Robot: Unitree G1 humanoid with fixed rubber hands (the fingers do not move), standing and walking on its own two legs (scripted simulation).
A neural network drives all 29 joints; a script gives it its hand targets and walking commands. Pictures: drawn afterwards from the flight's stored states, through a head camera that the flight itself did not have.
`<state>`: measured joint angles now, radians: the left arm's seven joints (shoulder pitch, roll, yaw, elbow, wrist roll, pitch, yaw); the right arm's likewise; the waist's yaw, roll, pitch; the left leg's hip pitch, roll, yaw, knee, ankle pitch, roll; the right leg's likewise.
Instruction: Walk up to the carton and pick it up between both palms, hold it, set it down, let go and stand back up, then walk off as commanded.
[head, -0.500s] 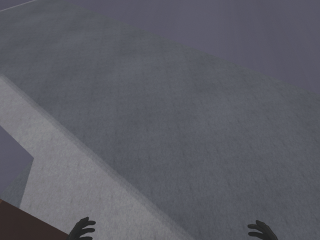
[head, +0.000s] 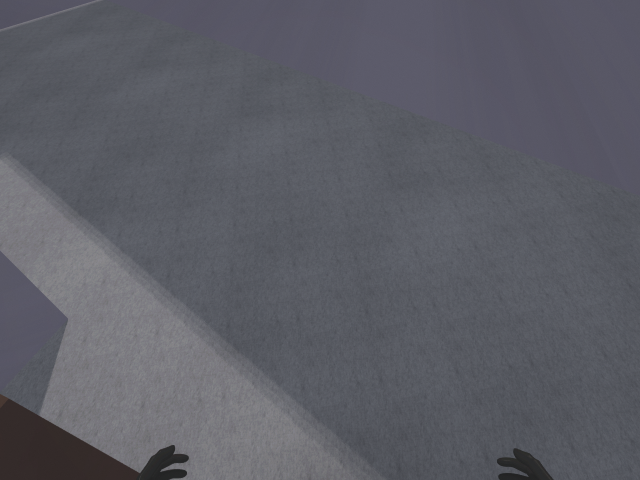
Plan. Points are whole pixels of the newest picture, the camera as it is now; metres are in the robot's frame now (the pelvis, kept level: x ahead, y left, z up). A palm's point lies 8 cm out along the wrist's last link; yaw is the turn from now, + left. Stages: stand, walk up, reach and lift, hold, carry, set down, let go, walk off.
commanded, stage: stand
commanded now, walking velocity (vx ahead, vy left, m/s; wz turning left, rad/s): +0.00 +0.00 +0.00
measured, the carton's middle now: out of the picture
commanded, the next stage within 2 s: walk up in 0.72 s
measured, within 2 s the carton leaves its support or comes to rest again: neither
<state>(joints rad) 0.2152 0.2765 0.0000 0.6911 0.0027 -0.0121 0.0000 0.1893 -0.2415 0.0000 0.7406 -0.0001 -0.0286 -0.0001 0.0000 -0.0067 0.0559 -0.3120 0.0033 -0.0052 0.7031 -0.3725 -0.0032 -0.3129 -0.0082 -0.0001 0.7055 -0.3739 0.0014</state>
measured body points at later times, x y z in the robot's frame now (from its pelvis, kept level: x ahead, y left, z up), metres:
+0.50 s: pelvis -0.02 +0.00 +0.00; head -0.01 +0.00 +0.45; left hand +0.11 +0.26 -0.11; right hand +0.10 -0.25 -0.12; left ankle +0.00 +0.12 -0.72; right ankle +0.00 -0.12 -0.72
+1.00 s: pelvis -0.04 +0.00 +0.00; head -0.03 +0.00 +0.45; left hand +0.07 +0.27 -0.12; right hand +0.07 -0.26 -0.13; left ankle +0.00 +0.12 -0.72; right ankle +0.00 -0.12 -0.72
